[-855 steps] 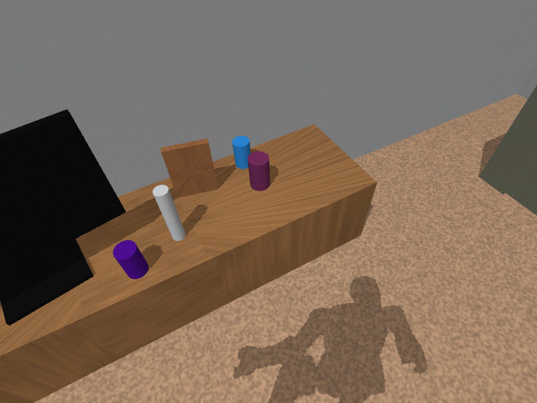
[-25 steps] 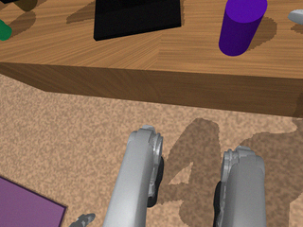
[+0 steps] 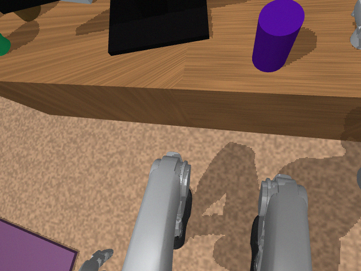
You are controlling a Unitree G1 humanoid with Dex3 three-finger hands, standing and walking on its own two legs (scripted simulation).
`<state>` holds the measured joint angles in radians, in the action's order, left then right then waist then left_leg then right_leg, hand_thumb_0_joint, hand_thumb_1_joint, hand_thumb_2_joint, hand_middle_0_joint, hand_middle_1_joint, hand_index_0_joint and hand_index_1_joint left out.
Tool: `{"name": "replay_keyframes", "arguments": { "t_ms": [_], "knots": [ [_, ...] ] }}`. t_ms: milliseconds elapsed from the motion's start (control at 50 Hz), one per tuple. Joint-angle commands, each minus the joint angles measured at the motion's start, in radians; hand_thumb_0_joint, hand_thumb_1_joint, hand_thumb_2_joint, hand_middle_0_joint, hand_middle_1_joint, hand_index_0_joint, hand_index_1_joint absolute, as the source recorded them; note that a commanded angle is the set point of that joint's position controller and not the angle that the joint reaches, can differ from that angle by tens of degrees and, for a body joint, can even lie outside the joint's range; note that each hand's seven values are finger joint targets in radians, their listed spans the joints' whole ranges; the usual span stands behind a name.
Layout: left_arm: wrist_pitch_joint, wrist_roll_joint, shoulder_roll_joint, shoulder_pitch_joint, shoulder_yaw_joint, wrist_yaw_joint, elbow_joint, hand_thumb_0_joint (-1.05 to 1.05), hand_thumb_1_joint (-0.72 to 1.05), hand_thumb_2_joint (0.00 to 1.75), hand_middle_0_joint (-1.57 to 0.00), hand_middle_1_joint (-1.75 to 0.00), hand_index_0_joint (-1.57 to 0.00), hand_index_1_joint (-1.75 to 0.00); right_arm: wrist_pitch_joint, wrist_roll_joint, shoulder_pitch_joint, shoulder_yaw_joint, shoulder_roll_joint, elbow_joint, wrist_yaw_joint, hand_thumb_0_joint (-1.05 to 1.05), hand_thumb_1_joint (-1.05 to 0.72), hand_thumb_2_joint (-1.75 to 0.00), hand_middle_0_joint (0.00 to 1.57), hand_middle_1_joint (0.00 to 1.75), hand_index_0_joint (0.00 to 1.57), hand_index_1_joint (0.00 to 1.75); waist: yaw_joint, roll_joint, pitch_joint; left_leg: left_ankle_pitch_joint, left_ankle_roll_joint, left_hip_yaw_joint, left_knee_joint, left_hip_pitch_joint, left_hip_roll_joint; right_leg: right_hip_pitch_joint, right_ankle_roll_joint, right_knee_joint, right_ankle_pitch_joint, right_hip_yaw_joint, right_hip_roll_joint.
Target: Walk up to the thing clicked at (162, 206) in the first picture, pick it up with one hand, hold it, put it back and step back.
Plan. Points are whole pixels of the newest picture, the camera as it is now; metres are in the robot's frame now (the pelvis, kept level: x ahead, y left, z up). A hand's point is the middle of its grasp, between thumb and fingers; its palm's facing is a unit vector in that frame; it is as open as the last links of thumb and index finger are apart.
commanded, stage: settle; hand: right
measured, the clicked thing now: out of the picture +0.59 -0.22 +0.06
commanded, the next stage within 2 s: lift in 0.90 s
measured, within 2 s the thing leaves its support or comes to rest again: leaves its support in 0.02 s
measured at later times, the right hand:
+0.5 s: hand out of the picture +0.60 -0.21 +0.09, palm faces +0.14 +0.99 -0.03, open 5.9 cm
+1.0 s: hand out of the picture +0.61 -0.20 +0.13, palm faces +0.15 +0.99 -0.03, open 5.9 cm
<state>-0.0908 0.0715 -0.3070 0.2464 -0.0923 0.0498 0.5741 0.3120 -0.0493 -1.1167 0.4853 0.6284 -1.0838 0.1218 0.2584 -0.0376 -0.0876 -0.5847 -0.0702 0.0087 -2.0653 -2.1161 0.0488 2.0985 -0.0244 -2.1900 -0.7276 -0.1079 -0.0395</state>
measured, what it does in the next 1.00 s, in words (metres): rises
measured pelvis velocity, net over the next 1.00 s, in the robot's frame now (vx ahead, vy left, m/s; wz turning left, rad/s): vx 0.02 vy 0.00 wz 0.00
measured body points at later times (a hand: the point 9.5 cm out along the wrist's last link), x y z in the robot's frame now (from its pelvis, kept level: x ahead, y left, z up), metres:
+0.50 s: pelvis +0.01 +0.00 +0.06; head +0.25 -0.03 +0.45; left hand +0.04 +0.28 -0.04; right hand +0.59 -0.26 +0.10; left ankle +0.12 +0.15 -0.37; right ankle +0.07 -0.12 -0.37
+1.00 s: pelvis +0.02 +0.00 +0.10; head +0.25 -0.02 +0.48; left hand +0.05 +0.28 -0.02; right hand +0.60 -0.25 +0.13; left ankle +0.12 +0.15 -0.37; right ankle +0.07 -0.12 -0.37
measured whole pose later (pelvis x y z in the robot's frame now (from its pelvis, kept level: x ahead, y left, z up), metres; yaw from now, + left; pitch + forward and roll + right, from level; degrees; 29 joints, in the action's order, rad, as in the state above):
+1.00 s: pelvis +0.02 +0.00 +0.10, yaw +0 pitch +37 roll +4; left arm -0.06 0.05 -0.28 0.27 -0.06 0.03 0.58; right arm 0.32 -0.02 -1.11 0.49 0.60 -1.12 0.10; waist 0.25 -0.05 -0.13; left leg -0.57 -0.06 0.00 -1.77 -1.86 0.04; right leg 1.82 -0.02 -1.88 -0.71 -0.08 0.00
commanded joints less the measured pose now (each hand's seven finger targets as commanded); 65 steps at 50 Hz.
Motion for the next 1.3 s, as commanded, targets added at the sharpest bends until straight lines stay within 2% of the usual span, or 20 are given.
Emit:
{"name": "replay_keyframes", "arguments": {
  "t_ms": [0,60,80,120,180,240,320,400,500,580,660,680,700,780,800,920,980,1000,1180,1280],
  "knots": [
    [0.005,-0.009,-0.221,0.230,0.095,-0.023,-0.006,0.00,0.88,0.90,-0.21,-0.30,-0.20,-0.30,0.103,0.043,-0.608,0.005,0.293,0.411,-0.018,0.00,-0.57,-1.38,1.44,1.50,1.46,1.50,-0.001,-0.327,-0.899,0.206,0.105,-0.066,0.207,0.536,-0.009,-0.574,0.033,0.349,0.276,0.068,0.022],
    [0.016,-0.014,-0.243,0.241,0.121,-0.038,0.034,0.00,0.90,0.90,-0.21,-0.30,-0.20,-0.30,0.080,0.053,-0.550,0.006,0.264,0.317,-0.022,0.00,-0.55,-1.39,1.45,1.51,1.47,1.51,0.021,-0.282,-0.803,0.170,0.102,-0.070,0.244,0.510,-0.010,-0.560,0.036,0.375,0.232,0.062,0.024],
    [0.018,-0.016,-0.211,0.224,0.099,-0.035,0.017,0.00,0.89,0.90,-0.21,-0.30,-0.20,-0.30,0.089,0.056,-0.614,-0.007,0.270,0.405,-0.023,0.00,-0.55,-1.38,1.44,1.50,1.46,1.50,0.007,-0.305,-0.833,0.190,0.105,-0.063,0.252,0.522,-0.011,-0.578,0.035,0.383,0.255,0.067,0.024],
    [0.022,-0.020,-0.207,0.227,0.096,-0.041,0.012,0.00,0.89,0.90,-0.21,-0.30,-0.20,-0.30,0.082,0.052,-0.592,-0.002,0.280,0.380,-0.023,0.00,-0.53,-1.35,1.44,1.48,1.46,1.48,0.006,-0.284,-0.855,0.215,0.102,-0.062,0.263,0.563,-0.009,-0.599,0.035,0.388,0.284,0.069,0.024],
    [0.028,-0.021,-0.206,0.236,0.106,-0.042,0.045,0.00,0.89,0.90,-0.21,-0.30,-0.20,-0.30,0.063,0.051,-0.491,-0.013,0.230,0.212,-0.014,0.00,-0.53,-1.37,1.45,1.50,1.47,1.50,0.019,-0.226,-0.769,0.209,0.099,-0.058,0.300,0.582,-0.013,-0.548,0.041,0.393,0.270,0.073,0.026],
    [0.033,-0.026,-0.199,0.224,0.099,-0.040,0.023,0.00,0.89,0.90,-0.21,-0.30,-0.21,-0.30,0.064,0.048,-0.513,-0.017,0.237,0.211,-0.007,0.00,-0.55,-1.40,1.46,1.52,1.48,1.52,0.017,-0.207,-0.736,0.180,0.099,-0.057,0.327,0.575,-0.014,-0.526,0.044,0.423,0.239,0.070,0.027],
    [0.034,-0.028,-0.202,0.226,0.100,-0.033,0.009,0.00,0.89,0.89,-0.21,-0.30,-0.21,-0.31,0.068,0.052,-0.472,-0.006,0.228,0.171,0.001,0.00,-0.52,-1.37,1.44,1.50,1.46,1.50,0.009,-0.205,-0.721,0.220,0.101,-0.064,0.324,0.570,-0.014,-0.570,0.040,0.437,0.302,0.059,0.028],
    [0.028,-0.029,-0.199,0.231,0.098,-0.029,-0.010,0.00,0.90,0.89,-0.21,-0.30,-0.21,-0.30,0.083,0.055,-0.512,0.019,0.276,0.226,0.002,0.00,-0.53,-1.36,1.42,1.48,1.44,1.48,-0.002,-0.206,-0.769,0.221,0.100,-0.052,0.354,0.640,-0.015,-0.571,0.045,0.456,0.290,0.068,0.030],
    [0.030,-0.028,-0.195,0.239,0.103,-0.033,-0.011,0.00,0.90,0.89,-0.21,-0.30,-0.20,-0.30,0.098,0.059,-0.574,0.004,0.275,0.345,-0.013,0.00,-0.55,-1.35,1.38,1.45,1.40,1.46,-0.013,-0.271,-0.874,0.250,0.104,-0.052,0.368,0.666,-0.017,-0.702,0.036,0.485,0.344,0.062,0.037],
    [0.033,-0.026,-0.198,0.249,0.111,-0.039,0.010,0.00,0.90,0.90,-0.20,-0.30,-0.20,-0.30,0.096,0.058,-0.573,-0.013,0.253,0.343,-0.026,0.00,-0.55,-1.36,1.36,1.45,1.39,1.46,-0.006,-0.306,-0.857,0.260,0.107,-0.051,0.397,0.663,-0.020,-0.759,0.031,0.506,0.368,0.057,0.041],
    [0.038,-0.028,-0.190,0.242,0.102,-0.043,0.008,0.00,0.89,0.90,-0.20,-0.30,-0.20,-0.30,0.095,0.065,-0.559,0.008,0.271,0.329,-0.033,0.00,-0.54,-1.36,1.38,1.46,1.41,1.46,-0.009,-0.277,-0.851,0.274,0.106,-0.049,0.411,0.685,-0.022,-0.748,0.032,0.513,0.377,0.061,0.042],
    [0.041,-0.028,-0.191,0.242,0.101,-0.044,0.009,0.00,0.90,0.90,-0.20,-0.30,-0.20,-0.30,0.093,0.065,-0.532,-0.005,0.239,0.294,-0.029,0.00,-0.56,-1.37,1.38,1.47,1.40,1.47,0.002,-0.274,-0.829,0.290,0.106,-0.053,0.408,0.674,-0.021,-0.759,0.030,0.510,0.402,0.059,0.043],
    [0.039,-0.027,-0.196,0.252,0.109,-0.043,0.023,0.00,0.90,0.90,-0.20,-0.30,-0.20,-0.30,0.091,0.063,-0.506,0.013,0.263,0.268,-0.033,0.00,-0.54,-1.37,1.36,1.46,1.39,1.46,-0.007,-0.264,-0.817,0.280,0.106,-0.051,0.417,0.695,-0.023,-0.728,0.031,0.518,0.379,0.058,0.042],
    [0.041,-0.029,-0.178,0.243,0.097,-0.039,0.004,0.00,0.89,0.90,-0.20,-0.30,-0.20,-0.30,0.090,0.061,-0.466,0.028,0.254,0.212,-0.030,0.00,-0.54,-1.38,1.38,1.48,1.40,1.48,-0.003,-0.192,-0.784,0.297,0.101,-0.045,0.435,0.763,-0.022,-0.649,0.040,0.524,0.353,0.071,0.040],
    [0.040,-0.028,-0.176,0.235,0.096,-0.040,0.002,0.00,0.89,0.90,-0.20,-0.30,-0.20,-0.30,0.093,0.059,-0.469,0.012,0.239,0.212,-0.024,0.00,-0.56,-1.39,1.38,1.48,1.40,1.48,0.002,-0.197,-0.766,0.285,0.100,-0.045,0.440,0.747,-0.023,-0.644,0.042,0.525,0.339,0.070,0.040],
    [0.035,-0.030,-0.178,0.243,0.099,-0.034,-0.008,0.00,0.90,0.89,-0.20,-0.30,-0.20,-0.30,0.103,0.056,-0.465,0.024,0.252,0.231,-0.024,0.00,-0.59,-1.40,1.36,1.49,1.39,1.49,-0.009,-0.207,-0.776,0.261,0.102,-0.049,0.455,0.745,-0.024,-0.676,0.039,0.562,0.328,0.060,0.042],
    [0.035,-0.027,-0.178,0.249,0.101,-0.036,-0.008,0.00,0.90,0.89,-0.20,-0.30,-0.20,-0.30,0.111,0.061,-0.493,0.016,0.257,0.283,-0.024,0.00,-0.59,-1.39,1.35,1.47,1.38,1.47,-0.013,-0.231,-0.831,0.300,0.104,-0.045,0.453,0.762,-0.026,-0.731,0.039,0.550,0.379,0.060,0.045],
    [0.034,-0.025,-0.178,0.259,0.103,-0.035,-0.005,0.00,0.89,0.90,-0.21,-0.30,-0.21,-0.30,0.115,0.064,-0.501,0.011,0.246,0.307,-0.024,0.00,-0.51,-1.32,1.38,1.43,1.39,1.43,-0.004,-0.244,-0.849,0.339,0.106,-0.045,0.444,0.770,-0.024,-0.757,0.036,0.539,0.425,0.062,0.048],
    [0.040,-0.028,-0.175,0.247,0.114,-0.040,-0.001,0.00,0.90,0.89,-0.20,-0.30,-0.21,-0.30,0.107,0.073,-0.481,-0.010,0.195,0.401,-0.049,0.00,-0.49,-1.31,1.35,1.41,1.36,1.41,-0.036,-0.298,-0.885,0.305,0.110,-0.056,0.487,0.750,-0.029,-0.919,0.023,0.605,0.466,0.042,0.055],
    [0.046,-0.035,-0.165,0.238,0.124,-0.045,-0.001,0.00,0.90,0.90,-0.20,-0.30,-0.20,-0.30,0.091,0.088,-0.396,0.001,0.169,0.409,-0.060,0.00,-0.50,-1.32,1.37,1.43,1.39,1.43,-0.056,-0.225,-0.868,0.328,0.106,-0.047,0.538,0.866,-0.030,-0.876,0.032,0.635,0.431,0.061,0.051]
  ]
}}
